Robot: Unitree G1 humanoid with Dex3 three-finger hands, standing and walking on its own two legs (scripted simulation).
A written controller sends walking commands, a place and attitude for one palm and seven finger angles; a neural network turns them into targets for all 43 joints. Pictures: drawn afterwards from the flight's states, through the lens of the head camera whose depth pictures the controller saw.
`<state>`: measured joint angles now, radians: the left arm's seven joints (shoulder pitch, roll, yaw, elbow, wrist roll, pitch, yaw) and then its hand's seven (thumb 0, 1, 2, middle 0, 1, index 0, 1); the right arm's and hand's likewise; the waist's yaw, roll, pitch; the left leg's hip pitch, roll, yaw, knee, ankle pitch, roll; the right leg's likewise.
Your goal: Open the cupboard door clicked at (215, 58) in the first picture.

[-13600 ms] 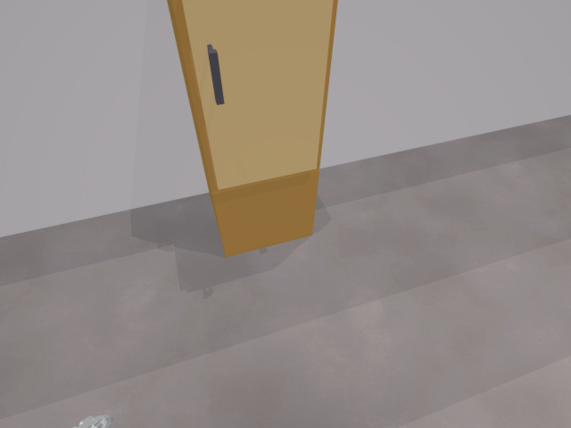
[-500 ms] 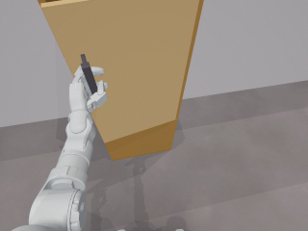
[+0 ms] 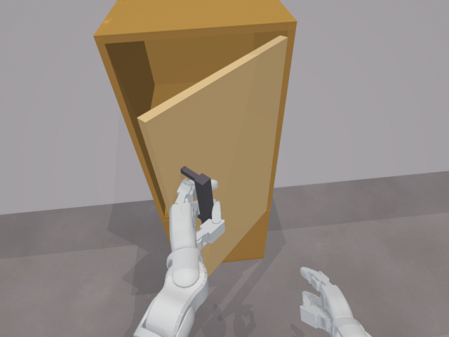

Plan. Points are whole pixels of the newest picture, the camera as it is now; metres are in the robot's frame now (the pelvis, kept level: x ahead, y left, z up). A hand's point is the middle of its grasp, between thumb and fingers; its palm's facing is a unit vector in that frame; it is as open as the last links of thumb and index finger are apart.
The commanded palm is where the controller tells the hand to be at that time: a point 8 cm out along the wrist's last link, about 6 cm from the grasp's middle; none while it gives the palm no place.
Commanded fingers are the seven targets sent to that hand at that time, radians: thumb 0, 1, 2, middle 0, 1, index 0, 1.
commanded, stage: pull the door open along its arc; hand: left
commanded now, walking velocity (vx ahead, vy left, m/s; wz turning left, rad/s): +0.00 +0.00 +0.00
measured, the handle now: (198, 198) +0.35 +0.05 +0.09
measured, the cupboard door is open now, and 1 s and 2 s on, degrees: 44 40 43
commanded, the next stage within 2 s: open thumb and fingers to let go in 0.10 s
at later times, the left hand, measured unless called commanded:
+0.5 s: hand (209, 215) +0.31 +0.03 +0.08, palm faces +0.41 -0.91 -0.10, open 8.1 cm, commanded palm +0.26 +0.05 +0.08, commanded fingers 0.00 -0.22 0.42 -0.32 -1.23 -0.32 -1.23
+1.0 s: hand (213, 216) +0.31 +0.02 +0.08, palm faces +0.36 -0.93 -0.07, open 15.0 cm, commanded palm +0.27 +0.06 +0.08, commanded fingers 0.00 -0.50 0.30 -0.15 -0.30 -0.15 -0.30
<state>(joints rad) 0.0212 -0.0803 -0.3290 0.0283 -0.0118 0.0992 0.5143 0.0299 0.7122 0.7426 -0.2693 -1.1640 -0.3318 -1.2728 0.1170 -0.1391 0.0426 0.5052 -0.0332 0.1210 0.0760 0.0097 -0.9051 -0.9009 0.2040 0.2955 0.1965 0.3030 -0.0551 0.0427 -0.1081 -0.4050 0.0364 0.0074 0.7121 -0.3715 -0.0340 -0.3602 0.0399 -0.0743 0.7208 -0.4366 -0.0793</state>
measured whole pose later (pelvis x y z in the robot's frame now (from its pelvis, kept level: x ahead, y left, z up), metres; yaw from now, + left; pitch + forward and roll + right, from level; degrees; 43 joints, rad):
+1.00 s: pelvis -0.03 -0.02 -0.01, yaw +2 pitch +7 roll +2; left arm -0.17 -0.13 -0.24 0.22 0.04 0.00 0.67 -0.01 -0.48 0.30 -0.24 -0.73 -0.26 -0.72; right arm 0.14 -0.20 -0.01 0.62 -0.05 0.04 0.02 0.01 -0.91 -0.90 0.20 0.30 0.20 0.30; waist -0.02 0.06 -0.10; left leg -0.53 0.00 -0.09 0.76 -0.35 -0.04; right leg -0.49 0.03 -0.11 0.82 -0.45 -0.11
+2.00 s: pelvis -0.03 +0.05 -0.01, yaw -2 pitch +3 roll +0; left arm 0.16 -0.04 -0.35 -0.06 0.05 -0.10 0.33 -0.01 -0.50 0.30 -0.20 -0.32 -0.20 -0.32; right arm 0.18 -0.18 0.04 0.46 -0.01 0.09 0.04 0.01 -0.90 -0.90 0.20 0.30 0.20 0.30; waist 0.00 0.04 -0.07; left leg -0.49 -0.01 -0.01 0.82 -0.40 0.02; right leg -0.44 0.01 -0.02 0.81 -0.43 -0.02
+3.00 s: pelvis -0.02 +0.04 +0.00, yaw -1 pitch +2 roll -1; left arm 0.52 0.21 0.00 -0.46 -0.10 -0.05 0.03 -0.01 -0.41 0.33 -0.16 -0.30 -0.16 -0.30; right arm 0.24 -0.23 0.05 0.48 0.02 -0.11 -0.07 0.01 -0.90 -0.90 0.20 0.30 0.20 0.30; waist 0.04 0.06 -0.08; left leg -0.39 -0.01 -0.04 0.76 -0.39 0.00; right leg -0.34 0.02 -0.05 0.73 -0.42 -0.03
